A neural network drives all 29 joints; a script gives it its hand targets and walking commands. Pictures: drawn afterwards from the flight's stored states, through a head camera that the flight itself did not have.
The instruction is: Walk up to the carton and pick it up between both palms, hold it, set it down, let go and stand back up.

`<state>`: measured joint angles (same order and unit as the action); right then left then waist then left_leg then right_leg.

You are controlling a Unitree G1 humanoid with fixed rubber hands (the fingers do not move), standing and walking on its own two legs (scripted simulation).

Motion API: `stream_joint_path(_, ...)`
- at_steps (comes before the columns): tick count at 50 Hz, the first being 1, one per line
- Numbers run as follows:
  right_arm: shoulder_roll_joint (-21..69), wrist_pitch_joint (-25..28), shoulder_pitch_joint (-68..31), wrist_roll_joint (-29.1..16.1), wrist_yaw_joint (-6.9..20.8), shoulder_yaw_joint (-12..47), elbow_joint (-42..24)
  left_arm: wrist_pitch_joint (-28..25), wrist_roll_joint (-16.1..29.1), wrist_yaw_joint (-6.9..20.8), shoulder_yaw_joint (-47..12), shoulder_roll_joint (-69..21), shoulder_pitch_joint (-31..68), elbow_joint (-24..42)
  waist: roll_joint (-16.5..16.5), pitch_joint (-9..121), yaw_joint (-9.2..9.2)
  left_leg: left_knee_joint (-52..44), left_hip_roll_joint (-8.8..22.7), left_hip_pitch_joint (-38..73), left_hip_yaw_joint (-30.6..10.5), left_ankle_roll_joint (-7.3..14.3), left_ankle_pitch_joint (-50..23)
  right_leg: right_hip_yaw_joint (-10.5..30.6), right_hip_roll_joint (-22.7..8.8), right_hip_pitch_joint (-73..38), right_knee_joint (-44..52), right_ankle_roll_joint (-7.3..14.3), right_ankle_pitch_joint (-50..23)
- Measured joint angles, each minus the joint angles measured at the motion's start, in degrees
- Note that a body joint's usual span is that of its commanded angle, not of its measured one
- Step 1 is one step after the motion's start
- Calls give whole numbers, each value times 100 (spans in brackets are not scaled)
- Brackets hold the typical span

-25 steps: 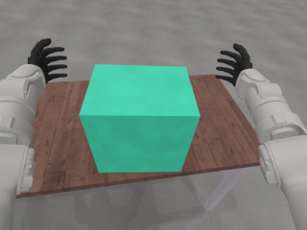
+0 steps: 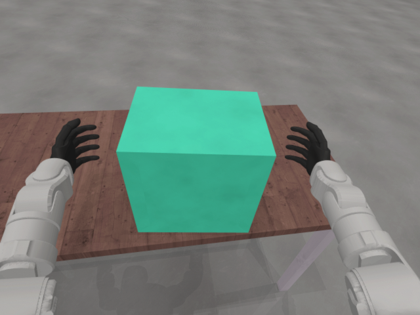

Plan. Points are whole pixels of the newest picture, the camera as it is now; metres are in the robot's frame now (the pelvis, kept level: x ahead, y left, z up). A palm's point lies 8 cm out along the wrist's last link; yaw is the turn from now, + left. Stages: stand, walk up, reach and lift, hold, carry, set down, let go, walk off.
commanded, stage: set down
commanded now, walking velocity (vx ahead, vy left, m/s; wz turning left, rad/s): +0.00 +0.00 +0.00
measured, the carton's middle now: (196, 163) +0.46 +0.04 +0.04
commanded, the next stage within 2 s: none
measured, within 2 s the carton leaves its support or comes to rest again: neither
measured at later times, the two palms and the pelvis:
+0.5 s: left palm (80, 200) +0.33 +0.25 +0.06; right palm (327, 209) +0.33 -0.22 +0.06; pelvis +0.00 +0.00 +0.00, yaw -1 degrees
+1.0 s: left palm (73, 252) +0.26 +0.26 +0.00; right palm (324, 255) +0.26 -0.22 +0.00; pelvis +0.02 +0.00 +0.00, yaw -1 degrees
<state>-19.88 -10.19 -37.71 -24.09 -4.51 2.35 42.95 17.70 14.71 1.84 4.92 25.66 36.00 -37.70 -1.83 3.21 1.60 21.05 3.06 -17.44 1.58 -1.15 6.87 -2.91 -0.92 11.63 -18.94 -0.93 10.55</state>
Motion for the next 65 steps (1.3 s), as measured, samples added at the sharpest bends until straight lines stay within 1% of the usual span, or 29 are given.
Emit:
stream_joint_path(4, 71, 188, 250, 104, 19, -91, -90, -207, 71, -5, -31, -17, -198, 0, 21, -17, -1, 65, -34, 26, -21, 19, 37, -6, -29, -40, -57, -20, 40)
stream_joint_path(7, 101, 434, 551, 107, 54, -55, -187, -392, -23, 45, 12, -142, -540, 243, 45, -77, -8, 62, -48, 168, -20, 31, 66, 5, -38, -210, 8, -38, 35)
stream_joint_path(10, 133, 556, 832, 166, 81, -78, -185, -430, -73, 79, 20, -286, -849, 416, 68, -115, -24, 76, -57, 267, -18, 40, 96, 18, -43, -326, 38, -47, 35)
stream_joint_path(15, 139, 632, 1327, 229, 132, -176, -550, -457, -56, -22, -52, -454, -1296, 789, 91, -232, -40, 54, -63, 360, 22, 51, 91, 77, -47, -368, 0, -50, 44)
stream_joint_path(20, 147, 686, 1637, 284, 191, -217, -909, -609, -30, -113, -47, -546, -1497, 869, 89, -302, -37, 23, -49, 365, 77, 40, 60, 157, -33, -281, -99, -36, 57)
stream_joint_path(26, 240, 872, 2040, 334, 217, -127, -1113, -1020, -107, -93, 58, -660, -1797, 843, 74, -291, 19, -60, -33, 473, 114, 11, 52, 221, -10, -317, -122, -9, 90)
stream_joint_path(33, 429, 1211, 2618, 432, 138, -32, -1226, -1493, -148, 37, 129, -720, -2385, 819, 74, -310, 61, -81, -32, 676, 89, -21, 130, 223, 2, -526, -96, 14, 170)
stream_joint_path(38, 541, 1506, 3093, 525, 90, -26, -1421, -1866, -106, 94, 72, -740, -2911, 909, 78, -319, 79, -29, -42, 725, 69, -26, 213, 221, -2, -600, -108, 13, 237)
stream_joint_path(41, 574, 1695, 3329, 556, 105, -2, -1432, -2100, -94, 102, 25, -748, -3217, 969, 83, -341, 80, 15, -46, 762, 61, -27, 270, 226, -3, -658, -110, 10, 273)
stream_joint_path(46, 577, 1924, 3729, 626, 116, 23, -1436, -2340, -84, 132, -51, -794, -3653, 1070, 107, -411, 62, 80, -56, 803, 46, -18, 344, 230, -7, -736, -101, 0, 307)
stream_joint_path(49, 573, 2047, 3927, 671, 155, 4, -1451, -2464, -82, 93, -126, -810, -3799, 1073, 115, -429, 68, 122, -62, 786, 55, -14, 379, 252, -11, -710, -148, -5, 338)
stream_joint_path(56, 557, 2154, 4191, 764, 238, 24, -1461, -2523, -115, 24, -247, -843, -3978, 1102, 141, -481, 89, 132, -65, 828, 106, -6, 415, 332, -11, -702, -204, -13, 374)
stream_joint_path(65, 588, 2125, 4476, 1007, 255, 72, -1332, -2197, -382, 95, -204, -965, -4254, 1049, 126, -528, 119, 27, -62, 1054, 136, -17, 419, 387, 0, -898, -119, -6, 371)
